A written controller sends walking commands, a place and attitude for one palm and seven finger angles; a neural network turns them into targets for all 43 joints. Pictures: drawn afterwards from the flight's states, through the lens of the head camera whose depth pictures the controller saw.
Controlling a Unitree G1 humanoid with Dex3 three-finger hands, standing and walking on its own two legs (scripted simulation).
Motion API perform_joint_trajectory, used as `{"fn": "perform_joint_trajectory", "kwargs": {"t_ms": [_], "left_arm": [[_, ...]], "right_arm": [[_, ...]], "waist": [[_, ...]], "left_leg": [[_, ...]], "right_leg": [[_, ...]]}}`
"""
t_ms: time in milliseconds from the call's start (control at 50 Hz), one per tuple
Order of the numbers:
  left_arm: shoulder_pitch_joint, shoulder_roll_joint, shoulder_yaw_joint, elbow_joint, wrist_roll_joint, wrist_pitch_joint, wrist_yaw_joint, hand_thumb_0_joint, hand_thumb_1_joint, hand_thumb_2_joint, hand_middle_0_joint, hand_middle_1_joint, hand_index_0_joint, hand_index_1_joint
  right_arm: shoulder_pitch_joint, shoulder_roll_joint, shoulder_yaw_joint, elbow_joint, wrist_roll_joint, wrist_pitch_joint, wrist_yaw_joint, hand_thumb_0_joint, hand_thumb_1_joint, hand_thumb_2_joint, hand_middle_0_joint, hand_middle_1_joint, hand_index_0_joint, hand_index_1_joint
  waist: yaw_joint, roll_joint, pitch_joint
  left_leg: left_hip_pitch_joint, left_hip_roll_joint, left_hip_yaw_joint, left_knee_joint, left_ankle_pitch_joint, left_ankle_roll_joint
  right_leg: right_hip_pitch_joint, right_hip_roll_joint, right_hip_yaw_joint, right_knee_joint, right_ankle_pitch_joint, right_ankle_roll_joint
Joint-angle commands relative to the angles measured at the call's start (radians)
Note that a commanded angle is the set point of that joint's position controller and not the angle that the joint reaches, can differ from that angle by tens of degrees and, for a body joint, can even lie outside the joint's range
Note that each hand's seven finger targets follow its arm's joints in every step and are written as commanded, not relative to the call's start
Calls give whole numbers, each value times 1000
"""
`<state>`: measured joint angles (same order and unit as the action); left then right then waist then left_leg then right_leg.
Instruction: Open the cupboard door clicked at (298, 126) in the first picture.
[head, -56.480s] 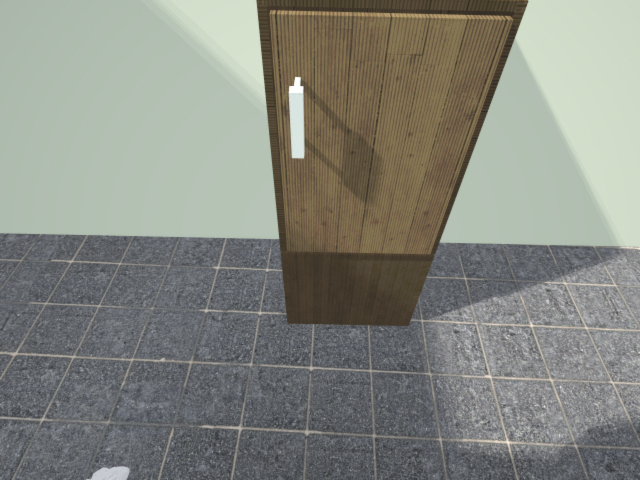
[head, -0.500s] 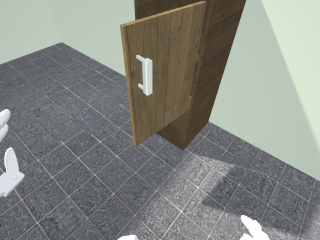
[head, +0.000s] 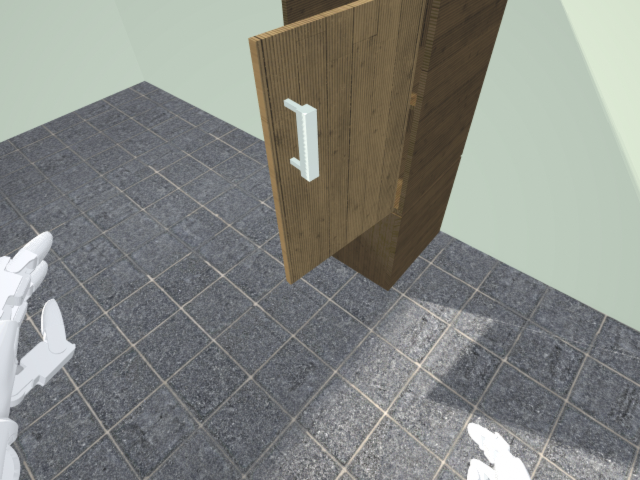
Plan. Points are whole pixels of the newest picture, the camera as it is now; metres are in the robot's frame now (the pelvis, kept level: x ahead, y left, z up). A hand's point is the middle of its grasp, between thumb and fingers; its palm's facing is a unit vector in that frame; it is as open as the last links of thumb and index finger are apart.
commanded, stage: let the arm hang, fingers relaxed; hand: left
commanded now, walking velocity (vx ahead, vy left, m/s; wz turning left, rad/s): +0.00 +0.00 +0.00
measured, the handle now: (300, 140) +0.63 +0.07 +0.09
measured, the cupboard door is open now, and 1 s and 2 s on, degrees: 82 82 82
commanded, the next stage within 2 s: look to check the result in 1.06 s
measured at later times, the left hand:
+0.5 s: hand out of the picture -0.03 +0.20 -0.16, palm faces +0.06 -0.96 -0.26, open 7.2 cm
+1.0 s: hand out of the picture -0.02 +0.18 -0.16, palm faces +0.05 -0.98 -0.20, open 7.3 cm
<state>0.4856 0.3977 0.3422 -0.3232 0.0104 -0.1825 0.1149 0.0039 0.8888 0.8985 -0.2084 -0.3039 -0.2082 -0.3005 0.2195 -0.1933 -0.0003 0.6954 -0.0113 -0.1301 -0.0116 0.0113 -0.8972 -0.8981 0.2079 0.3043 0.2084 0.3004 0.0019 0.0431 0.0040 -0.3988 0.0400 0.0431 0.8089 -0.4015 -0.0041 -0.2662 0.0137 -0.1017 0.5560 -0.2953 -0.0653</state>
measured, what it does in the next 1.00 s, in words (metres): stands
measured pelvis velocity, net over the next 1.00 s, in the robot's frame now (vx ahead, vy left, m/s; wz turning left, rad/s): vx -0.01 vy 0.01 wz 0.02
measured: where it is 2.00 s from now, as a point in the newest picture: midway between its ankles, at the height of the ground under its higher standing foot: outside the picture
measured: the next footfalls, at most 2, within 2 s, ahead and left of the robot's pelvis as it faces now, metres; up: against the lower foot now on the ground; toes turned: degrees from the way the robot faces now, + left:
none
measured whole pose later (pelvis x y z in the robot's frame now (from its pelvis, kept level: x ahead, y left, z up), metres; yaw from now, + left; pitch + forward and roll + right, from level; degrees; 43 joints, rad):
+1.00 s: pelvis -0.01 +0.01 +0.01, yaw +1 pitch -2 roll +0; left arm 0.27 0.12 0.01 1.16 0.01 0.00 0.04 0.00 0.92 0.90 -0.20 -0.30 -0.20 -0.30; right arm 0.31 -0.12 0.00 1.16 -0.03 0.01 -0.03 0.00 -0.91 -0.90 0.20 0.30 0.20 0.30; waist -0.02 0.03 0.05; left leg -0.18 0.03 0.10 0.40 -0.19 0.01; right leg -0.16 -0.01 -0.11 0.41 -0.22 -0.03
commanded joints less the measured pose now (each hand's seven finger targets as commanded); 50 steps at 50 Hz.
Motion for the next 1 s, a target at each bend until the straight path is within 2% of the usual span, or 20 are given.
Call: {"fn": "perform_joint_trajectory", "kwargs": {"t_ms": [0, 20, 40, 60, 80, 100, 120, 140, 160, 200, 220, 240, 260, 280, 300, 360, 440, 620, 860, 980], "left_arm": [[-135, -82, -213, 531, 27, 184, -99, 0, 900, 900, -200, -300, -200, -300], [-148, -77, -228, 585, 20, 188, -101, 0, 900, 900, -200, -300, -200, -300], [-160, -72, -239, 654, 22, 187, -102, 0, 900, 900, -200, -300, -200, -300], [-161, -74, -251, 723, 21, 186, -103, 0, 900, 900, -200, -300, -200, -300], [-161, -82, -262, 784, 21, 187, -102, 0, 900, 900, -200, -300, -200, -300], [-189, -82, -273, 836, 23, 188, -98, 0, 900, 900, -200, -300, -200, -300], [-206, -83, -273, 894, 18, 188, -98, 0, 900, 900, -200, -300, -200, -300], [-229, -72, -279, 964, 11, 191, -97, 0, 900, 900, -200, -300, -200, -300], [-233, -69, -283, 1033, 8, 188, -96, 0, 900, 900, -200, -300, -200, -300], [-221, -66, -293, 1151, 4, 174, -93, 0, 900, 900, -200, -300, -200, -300], [-212, -77, -296, 1199, 0, 168, -92, 0, 900, 900, -200, -300, -200, -300], [-202, -113, -280, 1215, 5, 166, -87, 0, 900, 900, -200, -300, -200, -300], [-206, -104, -288, 1244, 1, 168, -86, 0, 900, 900, -200, -300, -200, -300], [-208, -103, -293, 1272, 0, 168, -87, 0, 900, 900, -200, -300, -200, -300], [-209, -102, -296, 1293, 0, 167, -86, 0, 900, 900, -200, -300, -200, -300], [-212, -107, -309, 1357, -2, 168, -87, 0, 900, 900, -200, -300, -200, -300], [-195, -113, -317, 1419, -4, 165, -84, 0, 900, 900, -200, -300, -200, -300], [-165, -139, -319, 1468, -5, 168, -75, 0, 900, 900, -200, -300, -200, -300], [-151, -170, -312, 1469, -4, 168, -72, 0, 900, 900, -200, -300, -200, -300], [-151, -167, -308, 1463, -3, 169, -74, 0, 900, 900, -200, -300, -200, -300]], "right_arm": [[37, -84, -48, -16, 4, 98, 27, 0, -900, -900, 200, 300, 200, 300], [35, -100, -45, -20, -4, 115, 24, 0, -900, -900, 200, 300, 200, 300], [30, -111, -48, -8, -15, 123, 23, 0, -900, -900, 200, 300, 200, 300], [25, -137, -50, 1, -25, 124, 20, 0, -900, -900, 200, 300, 200, 300], [-1, -164, -47, 19, -33, 124, 15, 0, -900, -900, 200, 300, 200, 300], [-32, -176, -41, 39, -35, 126, 14, 0, -900, -900, 200, 300, 200, 300], [-40, -163, -32, 62, -36, 125, 8, 0, -900, -900, 200, 300, 200, 300], [-30, -147, -22, 102, -30, 127, 7, 0, -900, -900, 200, 300, 200, 300], [-46, -137, -17, 133, -30, 132, 3, 0, -900, -900, 200, 300, 200, 300], [-24, -117, -12, 189, -20, 133, -6, 0, -900, -900, 200, 300, 200, 300], [-5, -104, -11, 219, -16, 131, -11, 0, -900, -900, 200, 300, 200, 300], [10, -86, -21, 235, -22, 131, -15, 0, -900, -900, 200, 300, 200, 300], [14, -78, -18, 257, -19, 135, -16, 0, -900, -900, 200, 300, 200, 300], [20, -70, -17, 273, -17, 138, -16, 0, -900, -900, 200, 300, 200, 300], [26, -77, -20, 285, -14, 141, -17, 0, -900, -900, 200, 300, 200, 300], [59, -72, -20, 335, -11, 143, -17, 0, -900, -900, 200, 300, 200, 300], [88, -61, -17, 385, -9, 143, -18, 0, -900, -900, 200, 300, 200, 300], [128, -29, -12, 439, -12, 143, -19, 0, -900, -900, 200, 300, 200, 300], [158, 4, -13, 451, -14, 136, -24, 0, -900, -900, 200, 300, 200, 300], [163, 1, -17, 445, -14, 135, -23, 0, -900, -900, 200, 300, 200, 300]], "waist": [[-43, -252, -50], [-34, -278, -20], [-32, -299, -19], [-26, -258, -34], [-10, -182, -60], [3, -126, -76], [4, -34, -46], [-6, 84, -27], [6, 91, -9], [-1, 23, -57], [-9, 30, -92], [-11, 84, -106], [-11, 124, -91], [-11, 117, -76], [-11, 53, -50], [-16, -11, 5], [-15, -49, 39], [-14, -54, 82], [-10, -8, 116], [-10, -19, 109]], "left_leg": [[-35, -9, 29, -65, -6, 2], [13, -18, 35, -138, 44, 12], [70, -5, 5, -202, 167, 27], [135, 40, -68, -246, 377, 53], [164, 103, -128, -267, 490, 79], [148, 127, -140, -298, 467, 80], [114, 120, -140, -307, 513, 82], [87, 115, -138, -376, 436, 71], [76, 102, -119, -384, 396, 59], [157, 76, -70, -366, 411, 30], [200, 73, -47, -360, 412, 23], [221, 73, -43, -365, 391, 23], [219, 73, -43, -379, 360, 24], [217, 75, -45, -397, 330, 24], [223, 80, -50, -403, 316, 24], [218, 82, -48, -438, 275, 25], [231, 81, -41, -460, 266, 27], [221, 73, -29, -485, 205, 28], [182, 72, -34, -506, 188, 27], [182, 69, -39, -506, 171, 30]], "right_leg": [[77, -232, 97, -23, 562, -89], [43, -222, 75, -20, 536, -63], [17, -210, 77, -11, 489, -35], [-23, -186, 70, 15, 415, 0], [-28, -147, 61, 15, 314, 31], [12, -120, 68, -11, 163, 40], [41, -118, 72, -28, 194, 46], [74, -113, 70, -41, 135, 47], [99, -110, 85, -69, 151, 41], [136, -137, 110, -118, 278, 20], [148, -150, 113, -134, 325, 15], [153, -151, 104, -149, 322, 11], [149, -152, 105, -166, 294, 10], [144, -149, 105, -184, 262, 9], [130, -143, 99, -205, 241, 11], [106, -143, 93, -241, 177, 11], [92, -142, 96, -268, 136, 12], [53, -139, 109, -286, 27, 13], [50, -131, 109, -261, 52, 14], [45, -132, 105, -258, 34, 15]]}}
